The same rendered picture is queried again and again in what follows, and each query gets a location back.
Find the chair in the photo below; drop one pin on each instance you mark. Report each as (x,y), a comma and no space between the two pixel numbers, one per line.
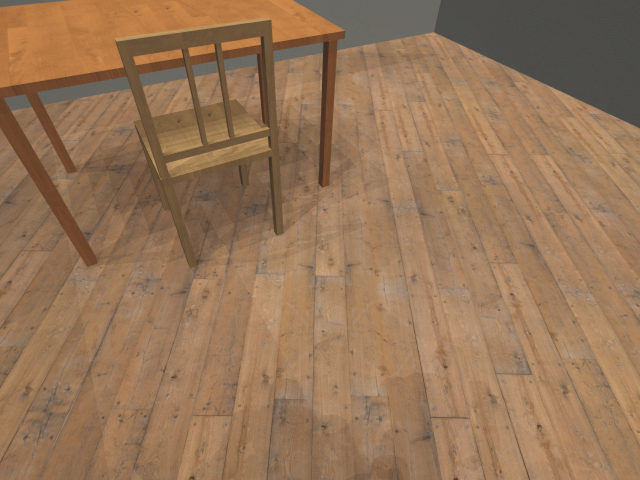
(188,144)

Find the table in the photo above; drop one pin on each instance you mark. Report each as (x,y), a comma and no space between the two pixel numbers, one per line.
(54,45)

